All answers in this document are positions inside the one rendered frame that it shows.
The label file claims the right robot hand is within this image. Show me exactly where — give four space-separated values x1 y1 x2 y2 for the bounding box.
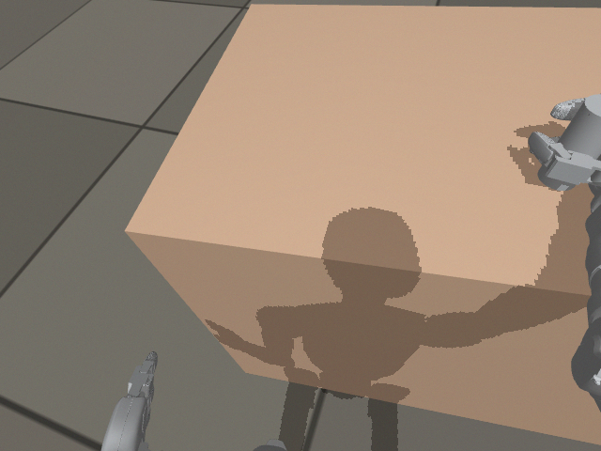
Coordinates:
528 98 601 196

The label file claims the right robot arm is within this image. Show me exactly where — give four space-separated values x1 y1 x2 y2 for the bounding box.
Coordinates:
571 190 601 412

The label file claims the can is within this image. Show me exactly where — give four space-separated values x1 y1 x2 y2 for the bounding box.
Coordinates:
538 94 601 191

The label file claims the left robot hand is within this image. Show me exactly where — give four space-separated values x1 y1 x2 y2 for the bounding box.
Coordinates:
101 351 158 451

